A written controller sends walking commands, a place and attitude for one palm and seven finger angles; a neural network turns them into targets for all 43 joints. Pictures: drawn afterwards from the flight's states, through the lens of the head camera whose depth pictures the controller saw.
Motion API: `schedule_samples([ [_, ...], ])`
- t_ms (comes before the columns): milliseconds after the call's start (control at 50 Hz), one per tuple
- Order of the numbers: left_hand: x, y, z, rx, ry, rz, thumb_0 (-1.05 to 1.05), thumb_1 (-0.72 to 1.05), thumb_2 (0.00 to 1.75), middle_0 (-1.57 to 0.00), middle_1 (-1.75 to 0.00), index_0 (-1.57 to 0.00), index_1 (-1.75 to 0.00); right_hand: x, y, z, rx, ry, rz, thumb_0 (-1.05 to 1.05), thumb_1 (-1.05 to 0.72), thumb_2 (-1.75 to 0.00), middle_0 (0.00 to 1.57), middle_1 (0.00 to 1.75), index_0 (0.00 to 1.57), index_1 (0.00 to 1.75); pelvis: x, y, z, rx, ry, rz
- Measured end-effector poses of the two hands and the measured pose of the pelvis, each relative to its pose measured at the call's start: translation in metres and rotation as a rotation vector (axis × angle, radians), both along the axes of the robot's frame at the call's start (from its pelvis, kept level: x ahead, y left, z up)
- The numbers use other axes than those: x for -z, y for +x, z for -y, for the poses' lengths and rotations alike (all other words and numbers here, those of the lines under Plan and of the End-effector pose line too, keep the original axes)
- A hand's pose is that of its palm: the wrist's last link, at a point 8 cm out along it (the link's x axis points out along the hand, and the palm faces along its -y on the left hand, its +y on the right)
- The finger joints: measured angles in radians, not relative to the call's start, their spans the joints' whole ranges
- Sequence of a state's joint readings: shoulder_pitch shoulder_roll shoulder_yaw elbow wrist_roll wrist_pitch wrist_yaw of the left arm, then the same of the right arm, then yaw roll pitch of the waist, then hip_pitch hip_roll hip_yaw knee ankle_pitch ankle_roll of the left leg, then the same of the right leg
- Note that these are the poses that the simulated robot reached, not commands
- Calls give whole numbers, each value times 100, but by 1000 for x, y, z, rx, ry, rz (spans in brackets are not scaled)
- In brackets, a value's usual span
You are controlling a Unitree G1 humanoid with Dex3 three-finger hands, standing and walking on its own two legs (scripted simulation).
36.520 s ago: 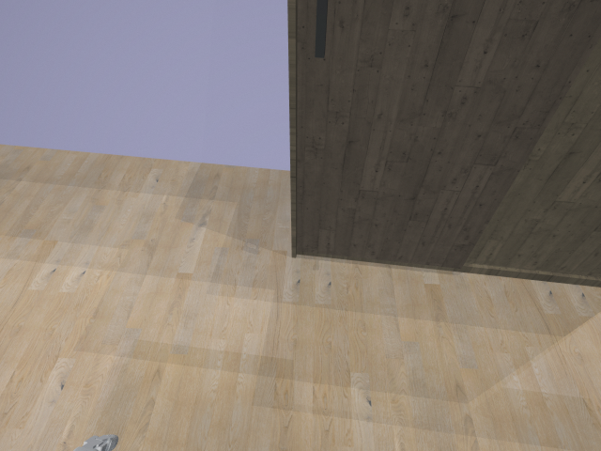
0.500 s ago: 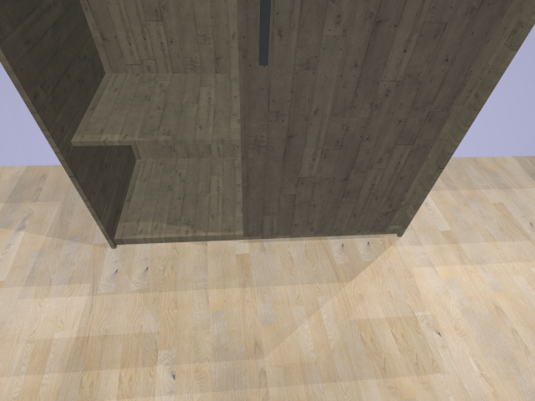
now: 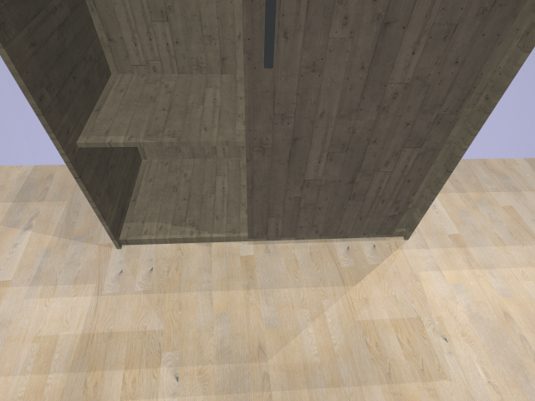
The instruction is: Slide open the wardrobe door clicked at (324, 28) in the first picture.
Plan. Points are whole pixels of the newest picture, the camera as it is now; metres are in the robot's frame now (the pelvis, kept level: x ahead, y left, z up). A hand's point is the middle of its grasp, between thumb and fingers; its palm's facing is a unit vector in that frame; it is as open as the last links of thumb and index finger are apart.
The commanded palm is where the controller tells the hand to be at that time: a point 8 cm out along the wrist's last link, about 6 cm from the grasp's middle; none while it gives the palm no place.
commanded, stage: stand and wait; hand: left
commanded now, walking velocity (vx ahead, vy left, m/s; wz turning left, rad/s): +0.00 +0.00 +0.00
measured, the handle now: (269, 10) +0.83 +0.05 +0.21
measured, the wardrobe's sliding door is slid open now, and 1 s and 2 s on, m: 0.56 0.56 0.56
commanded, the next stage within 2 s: none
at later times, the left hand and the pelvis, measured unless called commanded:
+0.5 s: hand out of the picture +0.08 +0.22 -0.16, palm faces -0.04 -0.95 -0.31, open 7.4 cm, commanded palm none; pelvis +0.02 -0.02 +0.00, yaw +0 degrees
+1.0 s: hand out of the picture +0.10 +0.20 -0.16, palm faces -0.04 -0.95 -0.32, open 7.4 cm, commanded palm none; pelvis +0.03 -0.04 +0.00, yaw +0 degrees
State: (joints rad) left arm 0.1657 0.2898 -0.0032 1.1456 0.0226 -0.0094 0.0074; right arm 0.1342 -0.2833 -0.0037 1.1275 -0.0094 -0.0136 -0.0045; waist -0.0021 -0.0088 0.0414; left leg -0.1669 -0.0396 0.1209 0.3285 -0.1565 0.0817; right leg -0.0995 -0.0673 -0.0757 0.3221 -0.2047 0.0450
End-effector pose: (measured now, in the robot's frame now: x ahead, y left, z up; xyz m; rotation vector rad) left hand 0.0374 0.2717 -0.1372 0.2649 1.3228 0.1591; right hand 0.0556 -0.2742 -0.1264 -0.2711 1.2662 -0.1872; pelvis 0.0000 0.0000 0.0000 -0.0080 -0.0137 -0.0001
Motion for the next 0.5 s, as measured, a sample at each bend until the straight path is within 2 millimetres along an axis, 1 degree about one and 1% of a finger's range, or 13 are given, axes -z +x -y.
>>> schedule_samples([
  [120, -4, 17, -3, 11, 10, 32, 1, 90, 90, -20, -30, -20, -30, -5, 14, 11, -14, -19, 22, 1, -90, -90, 20, 30, 21, 30, -1, 4, 3, -3, 2, -3],
  [240, -7, 30, -3, 20, 21, 51, 1, 90, 90, -20, -30, -20, -30, -8, 24, 20, -23, -31, 31, 1, -90, -90, 20, 30, 21, 30, -2, 8, 7, -5, 3, -6],
  [500, -11, 43, 2, 27, 33, 56, 1, 90, 90, -20, -30, -20, -30, -9, 34, 32, -29, -33, 22, 1, -90, -90, 20, 30, 21, 30, -3, 17, 17, -8, 5, -12],
])
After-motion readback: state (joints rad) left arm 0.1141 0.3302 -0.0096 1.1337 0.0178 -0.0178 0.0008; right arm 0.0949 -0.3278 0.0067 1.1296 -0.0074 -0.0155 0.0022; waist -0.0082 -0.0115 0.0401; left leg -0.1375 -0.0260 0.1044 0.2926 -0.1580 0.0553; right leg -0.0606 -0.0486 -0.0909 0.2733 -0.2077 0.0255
